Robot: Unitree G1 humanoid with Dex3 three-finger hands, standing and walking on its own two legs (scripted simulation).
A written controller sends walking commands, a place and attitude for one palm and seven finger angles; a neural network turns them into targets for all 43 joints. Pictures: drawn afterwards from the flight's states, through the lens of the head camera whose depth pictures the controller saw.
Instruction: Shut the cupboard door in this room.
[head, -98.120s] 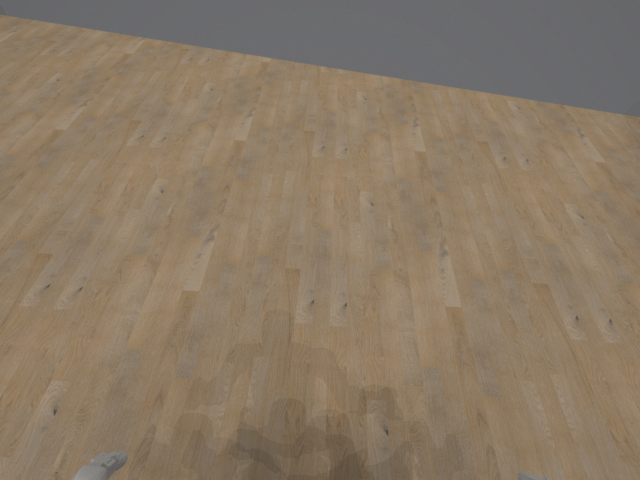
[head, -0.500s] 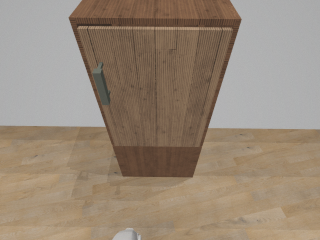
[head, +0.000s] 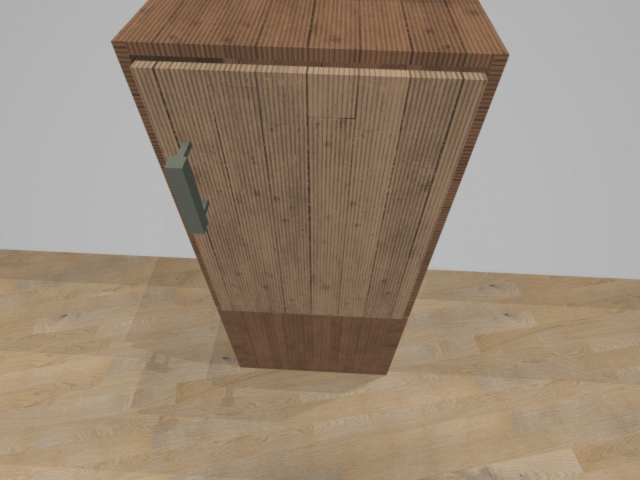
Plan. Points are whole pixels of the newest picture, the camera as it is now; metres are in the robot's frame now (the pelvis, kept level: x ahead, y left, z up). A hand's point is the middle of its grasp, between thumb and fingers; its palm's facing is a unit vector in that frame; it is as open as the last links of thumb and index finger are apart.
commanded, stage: come to a stop and stand still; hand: left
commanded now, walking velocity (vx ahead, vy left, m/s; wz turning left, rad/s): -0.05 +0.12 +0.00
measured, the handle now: (192, 188) +0.48 +0.23 +0.08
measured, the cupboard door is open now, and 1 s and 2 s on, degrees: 0 0 0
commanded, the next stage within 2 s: look again from close up in 0.82 s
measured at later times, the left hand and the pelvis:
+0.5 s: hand out of the picture +0.06 +0.19 -0.17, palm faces +0.01 -0.98 -0.22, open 7.4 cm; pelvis +0.00 +0.01 +0.00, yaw -1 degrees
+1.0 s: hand out of the picture +0.02 +0.20 -0.17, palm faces -0.01 -0.98 -0.22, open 7.4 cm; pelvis +0.01 +0.02 +0.01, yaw -1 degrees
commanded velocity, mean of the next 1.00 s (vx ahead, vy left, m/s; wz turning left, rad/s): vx -0.02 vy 0.02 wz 0.00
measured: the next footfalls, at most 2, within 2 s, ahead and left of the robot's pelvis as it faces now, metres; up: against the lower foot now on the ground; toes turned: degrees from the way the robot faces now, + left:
none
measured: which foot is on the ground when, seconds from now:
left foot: down 0.00-1.00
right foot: down 0.00-1.00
